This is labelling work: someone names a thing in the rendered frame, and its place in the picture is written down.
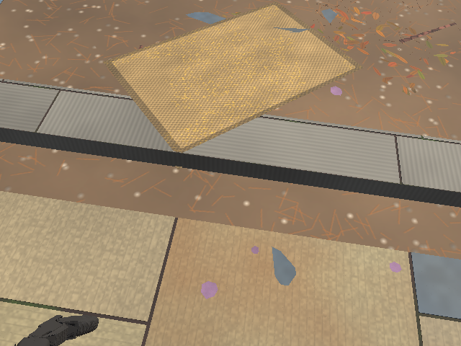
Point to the robot left hand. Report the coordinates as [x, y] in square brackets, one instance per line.
[58, 329]

